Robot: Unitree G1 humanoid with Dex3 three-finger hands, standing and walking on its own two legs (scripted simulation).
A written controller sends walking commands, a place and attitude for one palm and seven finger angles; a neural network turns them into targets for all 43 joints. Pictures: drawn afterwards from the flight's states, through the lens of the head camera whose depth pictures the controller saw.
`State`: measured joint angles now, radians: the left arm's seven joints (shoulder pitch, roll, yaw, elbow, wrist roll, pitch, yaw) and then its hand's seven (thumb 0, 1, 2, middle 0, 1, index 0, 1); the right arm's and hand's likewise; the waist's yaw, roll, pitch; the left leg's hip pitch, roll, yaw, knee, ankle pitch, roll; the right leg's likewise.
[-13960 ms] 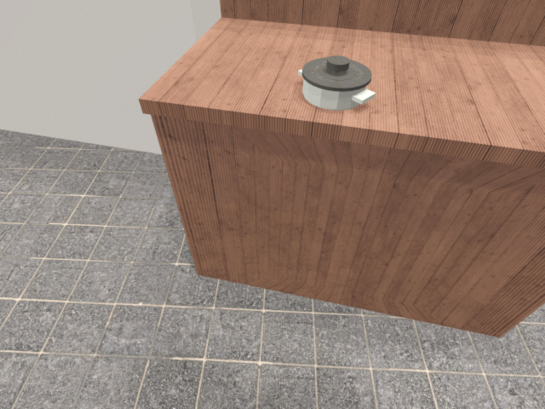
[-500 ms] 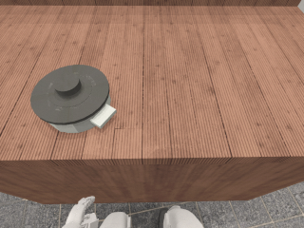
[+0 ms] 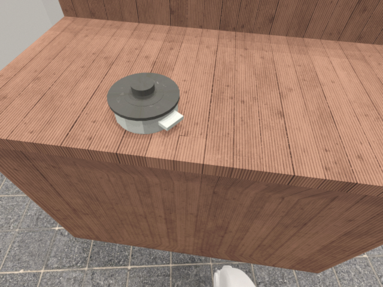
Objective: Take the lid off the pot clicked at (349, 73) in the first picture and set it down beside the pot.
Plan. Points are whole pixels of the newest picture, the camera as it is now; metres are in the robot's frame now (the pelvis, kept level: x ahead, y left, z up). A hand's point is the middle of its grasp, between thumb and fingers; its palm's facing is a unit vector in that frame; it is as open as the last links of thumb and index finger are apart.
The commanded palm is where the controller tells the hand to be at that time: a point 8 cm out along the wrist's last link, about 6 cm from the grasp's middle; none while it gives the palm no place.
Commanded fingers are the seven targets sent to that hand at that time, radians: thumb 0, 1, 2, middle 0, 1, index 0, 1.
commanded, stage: shuffle to correct the standing spot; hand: left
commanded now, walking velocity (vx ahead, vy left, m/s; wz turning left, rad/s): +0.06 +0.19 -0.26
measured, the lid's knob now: (142, 86) +0.49 +0.16 +0.15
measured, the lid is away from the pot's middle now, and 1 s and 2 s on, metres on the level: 0.00 0.00 0.00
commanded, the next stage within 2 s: none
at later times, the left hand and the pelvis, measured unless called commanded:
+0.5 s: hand out of the picture -0.06 +0.21 -0.17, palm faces +0.01 -0.98 -0.17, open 7.4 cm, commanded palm none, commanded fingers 0.00 0.90 0.90 -0.20 -0.30 -0.20 -0.30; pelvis -0.05 +0.04 +0.00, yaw -6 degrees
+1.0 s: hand out of the picture +0.10 +0.32 -0.17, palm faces -0.09 -0.98 -0.17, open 7.4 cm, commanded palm none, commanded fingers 0.00 0.90 0.90 -0.20 -0.30 -0.20 -0.30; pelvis +0.02 +0.15 +0.01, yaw -6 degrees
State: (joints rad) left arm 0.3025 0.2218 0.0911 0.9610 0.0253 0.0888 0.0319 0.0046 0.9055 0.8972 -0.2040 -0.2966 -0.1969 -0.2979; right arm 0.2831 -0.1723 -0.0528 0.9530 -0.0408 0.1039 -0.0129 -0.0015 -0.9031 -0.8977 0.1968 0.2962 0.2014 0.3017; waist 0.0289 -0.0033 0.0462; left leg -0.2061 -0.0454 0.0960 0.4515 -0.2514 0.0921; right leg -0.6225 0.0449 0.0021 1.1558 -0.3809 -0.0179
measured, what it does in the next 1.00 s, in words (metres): steps to the left: right foot, then left foot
